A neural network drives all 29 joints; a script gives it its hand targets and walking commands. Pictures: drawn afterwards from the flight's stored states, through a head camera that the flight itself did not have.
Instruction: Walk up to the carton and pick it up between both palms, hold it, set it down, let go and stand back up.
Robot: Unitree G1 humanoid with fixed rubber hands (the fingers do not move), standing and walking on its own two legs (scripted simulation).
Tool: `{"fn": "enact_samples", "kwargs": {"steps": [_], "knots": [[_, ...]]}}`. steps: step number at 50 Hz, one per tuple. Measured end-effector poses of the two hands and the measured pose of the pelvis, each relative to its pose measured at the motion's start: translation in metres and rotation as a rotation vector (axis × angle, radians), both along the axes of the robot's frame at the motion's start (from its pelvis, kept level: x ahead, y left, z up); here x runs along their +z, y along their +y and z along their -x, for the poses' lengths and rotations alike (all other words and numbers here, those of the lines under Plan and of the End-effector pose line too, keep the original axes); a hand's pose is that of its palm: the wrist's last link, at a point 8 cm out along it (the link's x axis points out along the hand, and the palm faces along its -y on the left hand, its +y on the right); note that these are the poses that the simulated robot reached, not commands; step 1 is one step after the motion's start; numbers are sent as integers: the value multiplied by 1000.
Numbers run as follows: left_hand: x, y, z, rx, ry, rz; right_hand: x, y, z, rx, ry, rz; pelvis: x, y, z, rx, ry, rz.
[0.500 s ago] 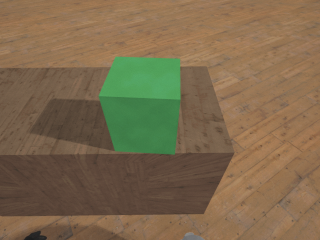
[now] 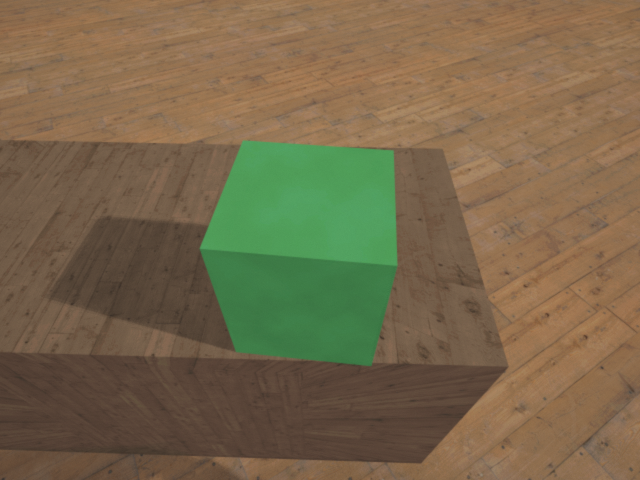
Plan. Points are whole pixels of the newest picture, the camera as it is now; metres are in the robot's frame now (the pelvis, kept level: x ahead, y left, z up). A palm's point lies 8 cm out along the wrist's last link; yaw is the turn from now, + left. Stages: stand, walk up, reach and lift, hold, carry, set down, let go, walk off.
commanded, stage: walk up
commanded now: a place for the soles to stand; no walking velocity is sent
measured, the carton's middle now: (309, 257) +0.43 +0.01 +0.03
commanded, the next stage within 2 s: none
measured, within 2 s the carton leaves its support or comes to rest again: neither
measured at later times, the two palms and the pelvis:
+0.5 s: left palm out of the picture +0.16 +0.32 -0.06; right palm out of the picture +0.14 -0.34 -0.09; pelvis +0.05 -0.01 +0.00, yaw +1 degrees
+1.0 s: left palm (64, 459) +0.19 +0.31 -0.06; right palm (588, 470) +0.17 -0.33 -0.08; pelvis +0.06 -0.01 +0.00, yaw +1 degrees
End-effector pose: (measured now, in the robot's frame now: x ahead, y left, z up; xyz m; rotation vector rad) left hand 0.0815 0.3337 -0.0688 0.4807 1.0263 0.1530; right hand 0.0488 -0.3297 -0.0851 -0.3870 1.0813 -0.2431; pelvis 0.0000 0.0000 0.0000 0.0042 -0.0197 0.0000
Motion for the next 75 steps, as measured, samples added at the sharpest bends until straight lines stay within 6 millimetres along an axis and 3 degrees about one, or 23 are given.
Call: {"fn": "enact_samples", "kwargs": {"steps": [7, 13, 22, 35, 53, 70, 75], "knots": [[0, -6, -52, 0, -74, 38, 18, 0, -34, 25, -28, 30, 7, 0, -27, 12, -14, 9], [3, -21, -74, -11, -81, 13, 2, -13, -54, 17, -7, 6, 1, -16, -45, 10, 3, -9], [16, -22, -74, 6, -89, -18, -1, -10, -90, 44, -62, -20, 5, -19, -49, 23, -2, -20], [8, -25, -76, 13, -76, -2, 1, -12, -92, 39, -56, -14, 4, -20, -51, 17, 4, -17], [15, -21, -113, -9, -128, -4, 3, -5, -121, 53, -96, -25, 4, -15, -62, 13, 17, -6], [18, -20, -107, -5, -144, -9, 4, -4, -121, 46, -110, -33, 4, -15, -60, 13, 9, -6], [17, -11, -99, 13, -141, -30, 1, 1, -118, 35, -80, -37, 3, -9, -58, 14, 5, -1]]}}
